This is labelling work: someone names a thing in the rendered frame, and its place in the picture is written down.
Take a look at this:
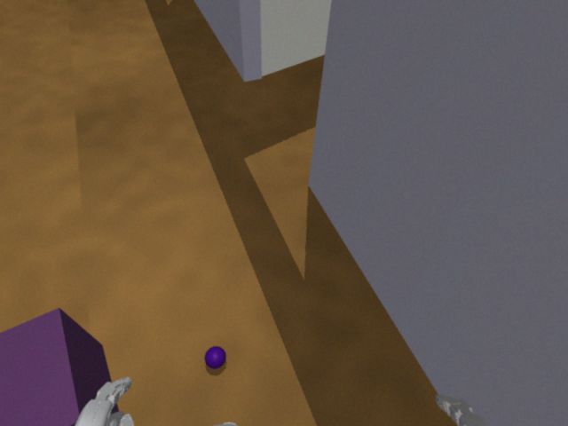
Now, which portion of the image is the right robot hand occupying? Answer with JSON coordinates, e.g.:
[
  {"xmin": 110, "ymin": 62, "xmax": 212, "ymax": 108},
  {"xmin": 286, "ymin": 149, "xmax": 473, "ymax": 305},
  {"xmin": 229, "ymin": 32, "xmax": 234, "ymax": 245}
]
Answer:
[{"xmin": 436, "ymin": 394, "xmax": 488, "ymax": 426}]

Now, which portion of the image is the left robot hand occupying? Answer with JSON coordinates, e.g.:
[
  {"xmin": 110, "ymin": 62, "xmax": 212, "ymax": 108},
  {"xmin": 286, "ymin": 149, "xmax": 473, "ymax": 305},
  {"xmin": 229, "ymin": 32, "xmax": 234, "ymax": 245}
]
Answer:
[{"xmin": 75, "ymin": 377, "xmax": 134, "ymax": 426}]

